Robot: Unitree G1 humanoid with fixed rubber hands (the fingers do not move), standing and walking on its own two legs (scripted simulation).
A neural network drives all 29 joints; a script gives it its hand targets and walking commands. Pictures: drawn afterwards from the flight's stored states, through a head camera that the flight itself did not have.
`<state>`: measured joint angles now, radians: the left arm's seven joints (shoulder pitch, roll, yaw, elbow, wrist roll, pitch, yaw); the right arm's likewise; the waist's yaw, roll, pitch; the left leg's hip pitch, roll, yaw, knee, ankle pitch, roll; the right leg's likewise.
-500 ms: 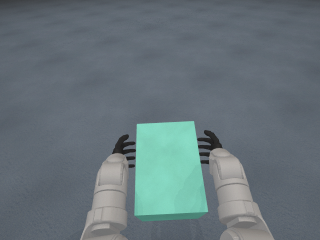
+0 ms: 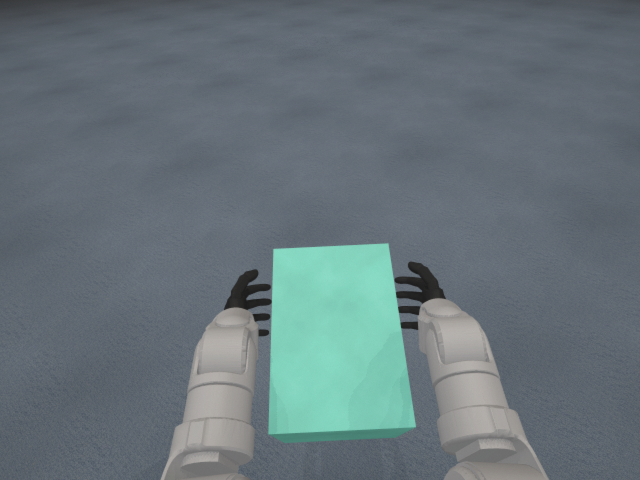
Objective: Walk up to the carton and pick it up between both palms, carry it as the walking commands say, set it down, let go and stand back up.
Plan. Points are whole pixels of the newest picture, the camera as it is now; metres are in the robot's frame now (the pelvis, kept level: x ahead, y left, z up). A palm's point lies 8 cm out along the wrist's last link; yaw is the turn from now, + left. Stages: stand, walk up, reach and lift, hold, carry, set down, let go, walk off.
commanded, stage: carry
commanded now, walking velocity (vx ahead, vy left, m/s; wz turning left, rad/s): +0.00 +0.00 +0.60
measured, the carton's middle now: (335, 345) +0.32 +0.00 -0.03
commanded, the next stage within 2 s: none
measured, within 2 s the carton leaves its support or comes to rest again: neither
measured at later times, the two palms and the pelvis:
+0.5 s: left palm (195, 278) +0.33 +0.18 +0.12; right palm (379, 252) +0.37 -0.06 +0.12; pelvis -0.04 +0.00 -0.01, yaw +7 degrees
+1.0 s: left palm (79, 366) +0.23 +0.29 +0.09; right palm (271, 281) +0.35 +0.09 +0.08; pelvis -0.06 -0.01 -0.01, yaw +27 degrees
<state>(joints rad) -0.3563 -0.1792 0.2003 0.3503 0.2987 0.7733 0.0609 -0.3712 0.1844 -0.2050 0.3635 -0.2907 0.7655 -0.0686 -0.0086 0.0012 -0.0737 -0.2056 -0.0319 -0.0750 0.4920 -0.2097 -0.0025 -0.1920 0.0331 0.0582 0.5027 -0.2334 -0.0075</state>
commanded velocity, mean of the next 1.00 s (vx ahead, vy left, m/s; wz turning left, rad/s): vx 0.00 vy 0.00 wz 0.60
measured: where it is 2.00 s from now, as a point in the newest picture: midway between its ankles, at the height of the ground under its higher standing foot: outside the picture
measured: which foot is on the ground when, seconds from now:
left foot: down 0.00-0.48, up 0.50-0.74, down 0.76-1.00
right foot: down 0.00-0.80, up 0.82-1.00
